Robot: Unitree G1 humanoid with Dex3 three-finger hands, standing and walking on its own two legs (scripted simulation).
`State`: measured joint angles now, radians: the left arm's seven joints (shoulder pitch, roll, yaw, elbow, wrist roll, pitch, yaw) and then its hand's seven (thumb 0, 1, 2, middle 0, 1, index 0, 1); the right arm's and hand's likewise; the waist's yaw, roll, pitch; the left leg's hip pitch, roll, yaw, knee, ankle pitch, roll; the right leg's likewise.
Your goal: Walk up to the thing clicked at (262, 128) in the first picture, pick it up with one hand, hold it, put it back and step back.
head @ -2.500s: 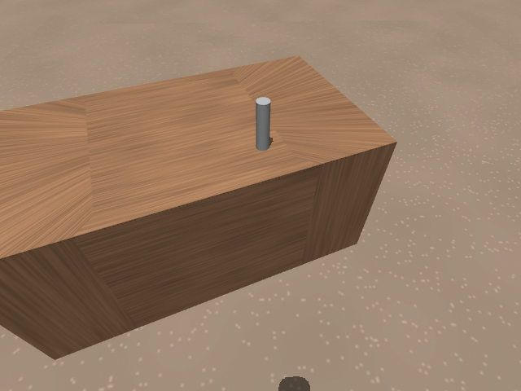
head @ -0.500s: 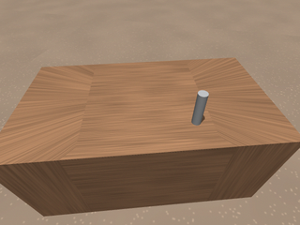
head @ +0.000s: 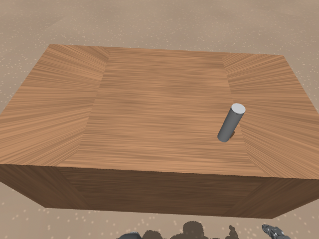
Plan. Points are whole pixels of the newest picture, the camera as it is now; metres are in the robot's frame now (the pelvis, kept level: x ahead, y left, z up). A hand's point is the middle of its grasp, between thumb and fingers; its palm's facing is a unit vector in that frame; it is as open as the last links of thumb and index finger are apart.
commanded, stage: walk up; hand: right
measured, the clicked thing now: (230, 124) +0.50 -0.21 -0.07
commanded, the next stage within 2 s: stand in 1.58 s
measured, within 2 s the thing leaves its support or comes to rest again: neither
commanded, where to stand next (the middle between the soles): +0.04 +0.00 m, yaw -1 degrees
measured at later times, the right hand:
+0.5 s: hand out of the picture +0.06 -0.25 -0.14, palm faces -0.05 +0.93 -0.37, open 7.4 cm
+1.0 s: hand out of the picture +0.10 -0.24 -0.12, palm faces -0.03 +0.93 -0.36, open 7.4 cm
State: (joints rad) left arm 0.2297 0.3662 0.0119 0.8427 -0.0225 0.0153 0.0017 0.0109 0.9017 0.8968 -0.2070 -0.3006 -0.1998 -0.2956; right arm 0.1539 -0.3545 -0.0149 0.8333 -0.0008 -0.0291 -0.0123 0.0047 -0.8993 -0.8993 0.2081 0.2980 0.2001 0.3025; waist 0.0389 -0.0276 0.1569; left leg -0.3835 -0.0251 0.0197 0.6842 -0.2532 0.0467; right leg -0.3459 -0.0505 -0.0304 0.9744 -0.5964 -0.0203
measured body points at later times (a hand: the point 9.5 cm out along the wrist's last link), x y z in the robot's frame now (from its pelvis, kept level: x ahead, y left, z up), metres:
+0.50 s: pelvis -0.02 +0.02 +0.00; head +0.02 +0.02 +0.45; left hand +0.04 +0.35 -0.12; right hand +0.07 -0.29 -0.12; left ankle +0.00 +0.15 -0.72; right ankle -0.01 -0.14 -0.71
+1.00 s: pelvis -0.01 +0.02 +0.03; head +0.00 +0.02 +0.48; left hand +0.05 +0.32 -0.11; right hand +0.10 -0.29 -0.09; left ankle +0.00 +0.15 -0.72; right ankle +0.00 -0.14 -0.72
